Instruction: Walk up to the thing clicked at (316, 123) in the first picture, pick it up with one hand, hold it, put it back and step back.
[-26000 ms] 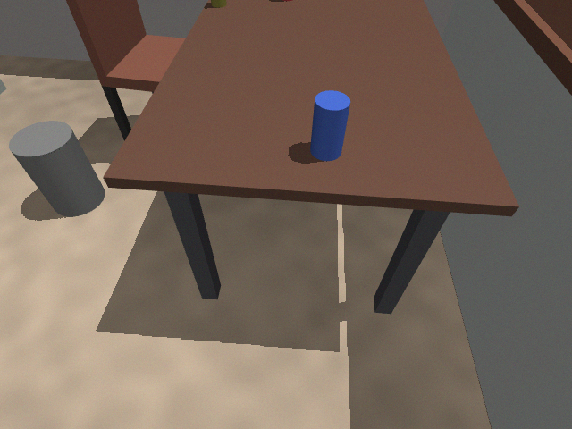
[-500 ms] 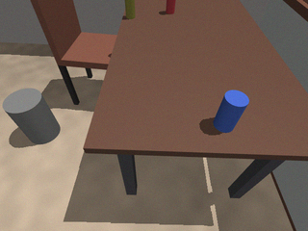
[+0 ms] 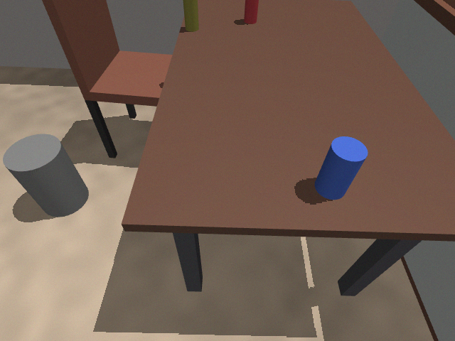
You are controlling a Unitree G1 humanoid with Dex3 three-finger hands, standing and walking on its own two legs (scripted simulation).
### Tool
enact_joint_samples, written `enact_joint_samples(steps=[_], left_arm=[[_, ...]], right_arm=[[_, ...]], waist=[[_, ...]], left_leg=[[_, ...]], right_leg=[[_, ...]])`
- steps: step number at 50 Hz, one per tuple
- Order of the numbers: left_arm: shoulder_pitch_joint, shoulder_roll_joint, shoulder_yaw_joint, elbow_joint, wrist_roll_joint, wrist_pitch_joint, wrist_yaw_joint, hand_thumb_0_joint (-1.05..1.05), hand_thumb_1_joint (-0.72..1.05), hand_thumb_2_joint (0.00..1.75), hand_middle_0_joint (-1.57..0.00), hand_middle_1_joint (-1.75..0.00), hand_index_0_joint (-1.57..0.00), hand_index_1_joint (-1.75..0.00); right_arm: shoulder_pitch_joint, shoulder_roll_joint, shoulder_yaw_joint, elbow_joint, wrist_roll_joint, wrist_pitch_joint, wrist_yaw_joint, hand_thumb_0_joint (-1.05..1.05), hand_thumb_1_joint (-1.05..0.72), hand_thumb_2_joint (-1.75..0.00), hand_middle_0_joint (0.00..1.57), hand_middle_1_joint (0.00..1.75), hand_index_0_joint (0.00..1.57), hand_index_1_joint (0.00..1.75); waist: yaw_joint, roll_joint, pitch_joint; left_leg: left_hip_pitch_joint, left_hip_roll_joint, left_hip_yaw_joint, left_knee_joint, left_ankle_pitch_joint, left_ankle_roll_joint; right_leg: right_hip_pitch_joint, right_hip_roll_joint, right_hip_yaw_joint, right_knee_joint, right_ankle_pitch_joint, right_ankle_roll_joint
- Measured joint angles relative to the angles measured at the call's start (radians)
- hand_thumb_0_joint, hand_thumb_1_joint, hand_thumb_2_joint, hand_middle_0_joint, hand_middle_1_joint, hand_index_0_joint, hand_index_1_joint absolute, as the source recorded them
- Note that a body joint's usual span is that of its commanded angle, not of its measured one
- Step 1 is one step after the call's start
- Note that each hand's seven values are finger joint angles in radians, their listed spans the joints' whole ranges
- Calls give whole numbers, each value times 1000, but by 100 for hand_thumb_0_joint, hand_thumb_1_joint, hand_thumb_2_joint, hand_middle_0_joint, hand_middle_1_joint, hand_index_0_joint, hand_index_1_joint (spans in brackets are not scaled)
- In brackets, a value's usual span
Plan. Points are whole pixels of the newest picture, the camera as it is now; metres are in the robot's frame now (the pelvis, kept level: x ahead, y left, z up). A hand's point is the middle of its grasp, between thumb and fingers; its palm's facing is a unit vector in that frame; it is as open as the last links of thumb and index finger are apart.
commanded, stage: home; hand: right
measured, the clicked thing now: (338, 169) +0.45 -0.24 +0.01
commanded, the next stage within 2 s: stand in 0.04 s
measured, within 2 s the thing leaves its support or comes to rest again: neither
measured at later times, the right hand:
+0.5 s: hand out of the picture +0.06 -0.26 -0.16, palm faces -0.03 +0.93 -0.35, open 11.3 cm
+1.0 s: hand out of the picture +0.07 -0.26 -0.16, palm faces -0.03 +0.94 -0.35, open 7.4 cm
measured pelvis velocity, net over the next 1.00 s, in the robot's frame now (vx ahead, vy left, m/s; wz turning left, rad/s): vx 0.00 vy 0.00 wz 0.00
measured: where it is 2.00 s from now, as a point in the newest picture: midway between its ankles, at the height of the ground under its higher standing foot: outside the picture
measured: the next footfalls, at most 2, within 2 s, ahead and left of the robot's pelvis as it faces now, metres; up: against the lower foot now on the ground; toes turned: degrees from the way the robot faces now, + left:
none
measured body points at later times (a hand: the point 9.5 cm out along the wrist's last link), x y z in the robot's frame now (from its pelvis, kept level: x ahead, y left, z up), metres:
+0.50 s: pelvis +0.00 +0.00 +0.00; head +0.00 +0.00 +0.45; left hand +0.06 +0.30 -0.14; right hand +0.06 -0.31 -0.13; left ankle +0.00 +0.13 -0.75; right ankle -0.01 -0.14 -0.75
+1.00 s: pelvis +0.00 +0.00 +0.00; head +0.01 +0.00 +0.45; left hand +0.07 +0.30 -0.13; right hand +0.07 -0.31 -0.13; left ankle +0.00 +0.13 -0.75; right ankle -0.01 -0.14 -0.75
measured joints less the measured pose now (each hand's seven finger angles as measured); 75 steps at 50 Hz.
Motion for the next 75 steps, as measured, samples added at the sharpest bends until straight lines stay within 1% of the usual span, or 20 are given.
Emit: enact_joint_samples(steps=[10, 14, 19, 22, 25, 30, 33, 36, 40, 46, 75], left_arm=[[10, 0, 1, 0, 0, -1, 0, 0, 90, 90, -20, -30, -20, -30], [13, 0, 2, 0, 0, -1, -1, 0, 90, 90, -20, -30, -20, -30], [18, 1, 3, -1, 0, 0, -2, 0, 90, 90, -20, -30, -20, -30], [19, 1, 2, -1, 0, -1, -2, 0, 90, 90, -20, -30, -20, -30], [20, 0, 2, -2, 0, -2, -1, 0, 90, 90, -20, -30, -20, -30], [19, 0, 2, -4, -1, -2, -1, 0, 90, 90, -20, -30, -20, -30], [17, 0, 1, -5, -1, -3, 0, 0, 90, 90, -20, -30, -20, -30], [15, -1, 1, -7, -2, -3, -1, 0, 90, 90, -20, -30, -20, -30], [11, -1, 2, -8, -1, -3, -1, 0, 90, 90, -20, -30, -20, -30], [8, 0, 3, -9, -1, -3, -1, 0, 90, 90, -20, -30, -20, -30], [5, -2, 1, -12, -2, -5, 1, 0, 90, 90, -20, -30, -20, -30]], right_arm=[[6, 1, -2, 2, 0, 2, 1, 0, 50, -8, 7, 7, 7, 6], [8, 1, -2, 3, 0, 2, 2, 0, 41, -17, 12, 14, 12, 14], [12, 2, -3, 5, -2, 3, 4, 0, 15, -43, 17, 23, 16, 23], [14, 3, -4, 7, -1, 3, 4, 0, -4, -59, 18, 26, 18, 26], [14, 3, -4, 7, -1, 3, 4, 0, -26, -71, 19, 28, 19, 27], [12, 4, -3, 4, -1, 2, 5, 0, -59, -83, 20, 29, 20, 29], [10, 4, -4, 3, 0, 3, 5, 0, -72, -86, 20, 29, 20, 29], [9, 4, -3, 3, -1, 2, 5, 0, -80, -88, 20, 30, 20, 30], [8, 3, -3, 1, -1, 1, 4, 0, -86, -89, 20, 30, 20, 30], [6, 5, -4, 1, 0, 1, 6, 1, -89, -89, 20, 30, 20, 30], [-2, 3, -8, 3, 1, 2, 5, 1, -90, -90, 20, 30, 20, 30]], waist=[[0, 3, -1], [0, 2, -1], [0, 1, 0], [0, 2, 1], [0, 2, 2], [0, 2, 3], [-1, 2, 3], [0, 3, 1], [0, 3, 1], [0, 3, 3], [1, 7, 4]], left_leg=[[1, 2, 0, -4, 5, -1], [0, 3, 0, -7, 8, -2], [-4, 4, 0, -8, 9, -3], [-4, 4, 0, -9, 10, -3], [-3, 4, 0, -9, 10, -4], [-4, 5, 1, -9, 9, -4], [-4, 5, 1, -7, 8, -5], [-4, 6, 1, -7, 8, -5], [-2, 4, 2, -10, 9, -4], [-2, 4, 1, -12, 9, -5], [6, 7, 4, -14, 0, -7]], right_leg=[[1, 3, 0, -4, 5, -2], [-2, 3, 0, -3, 6, -3], [-7, 4, 1, -2, 7, -4], [-8, 4, 1, -2, 7, -4], [-7, 4, 0, -2, 7, -5], [-9, 5, 2, 0, 5, -5], [-9, 5, 1, 1, 5, -6], [-8, 6, 1, 0, 5, -6], [-9, 4, 2, 3, 3, -5], [-9, 4, 1, 2, 2, -6], [-3, 7, 4, 0, -5, -7]])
